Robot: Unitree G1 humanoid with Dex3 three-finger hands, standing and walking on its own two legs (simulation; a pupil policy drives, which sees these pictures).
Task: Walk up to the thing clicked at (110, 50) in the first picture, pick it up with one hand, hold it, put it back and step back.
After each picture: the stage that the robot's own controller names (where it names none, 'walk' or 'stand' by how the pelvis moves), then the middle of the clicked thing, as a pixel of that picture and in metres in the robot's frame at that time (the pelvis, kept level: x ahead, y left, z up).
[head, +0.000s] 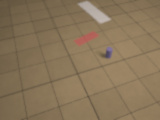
stand; (108, 52) +1.24 -0.27 -0.72
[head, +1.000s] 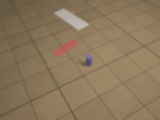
walk; (89, 60) +1.14 +0.07 -0.69
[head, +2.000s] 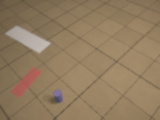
walk; (58, 96) +0.67 +0.29 -0.71
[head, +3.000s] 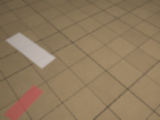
walk; out of the picture +0.42 +0.18 -0.70
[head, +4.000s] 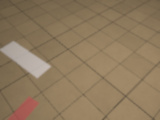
stand; out of the picture +0.34 +0.19 -0.72
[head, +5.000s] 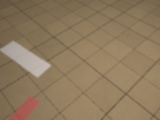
stand; out of the picture +0.35 +0.20 -0.73
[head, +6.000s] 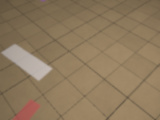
stand; out of the picture +0.33 +0.20 -0.73
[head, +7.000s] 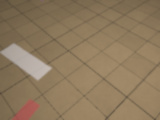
stand; out of the picture +0.33 +0.20 -0.73
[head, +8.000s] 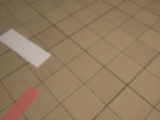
go down; out of the picture +0.34 +0.19 -0.72
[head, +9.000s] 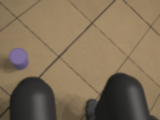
go down; (19, 59) +0.42 +0.22 -0.30
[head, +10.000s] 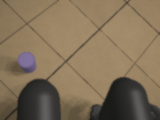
close in; (27, 63) +0.42 +0.22 -0.30
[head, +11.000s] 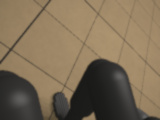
close in; out of the picture +0.41 +0.26 -0.22
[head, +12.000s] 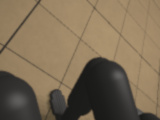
close; out of the picture +0.41 +0.27 -0.23
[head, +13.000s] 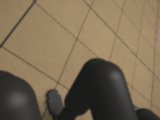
lift; out of the picture +0.38 +0.25 -0.23
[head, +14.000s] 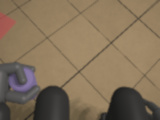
lift; (25, 85) +0.30 +0.21 -0.07
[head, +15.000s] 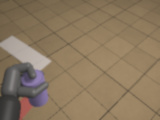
hold; (35, 88) +0.33 +0.18 +0.03
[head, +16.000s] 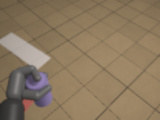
hold; (40, 90) +0.33 +0.17 +0.00
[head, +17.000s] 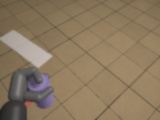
crouch; (41, 91) +0.32 +0.17 +0.00
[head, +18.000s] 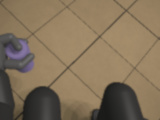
crouch; (21, 57) +0.42 +0.20 -0.11
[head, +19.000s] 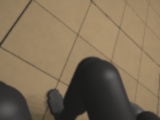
lower; out of the picture +0.42 +0.27 -0.23
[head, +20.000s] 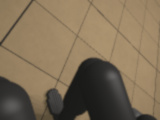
lower; out of the picture +0.41 +0.27 -0.23
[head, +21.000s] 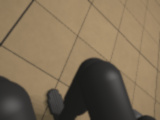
lower; out of the picture +0.41 +0.28 -0.23
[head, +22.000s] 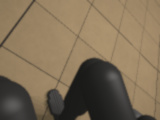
lower; out of the picture +0.41 +0.28 -0.23
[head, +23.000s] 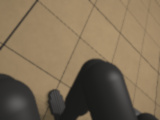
open; out of the picture +0.40 +0.26 -0.23
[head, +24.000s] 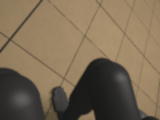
rise; out of the picture +0.39 +0.26 -0.23
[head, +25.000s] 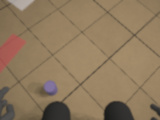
walk; (51, 88) +0.40 +0.19 -0.48
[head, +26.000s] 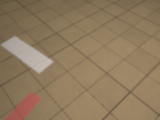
stand; out of the picture +0.34 +0.17 -0.66
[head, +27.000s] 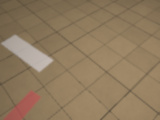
stand; out of the picture +0.35 +0.17 -0.67
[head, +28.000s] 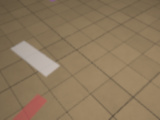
stand; out of the picture +0.37 +0.16 -0.71
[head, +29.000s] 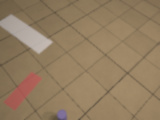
walk; (62, 116) +0.40 +0.12 -0.70
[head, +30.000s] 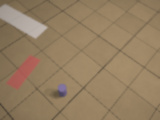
walk; (62, 90) +0.57 +0.16 -0.70
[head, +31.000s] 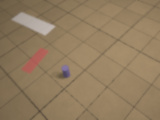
walk; (66, 71) +0.87 +0.27 -0.70
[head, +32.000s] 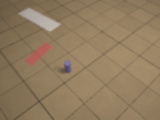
stand; (67, 66) +0.97 +0.20 -0.71
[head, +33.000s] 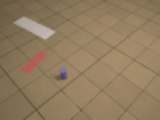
stand; (63, 73) +0.96 +0.23 -0.73
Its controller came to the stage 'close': yes
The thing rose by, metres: 0.71
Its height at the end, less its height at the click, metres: +0.00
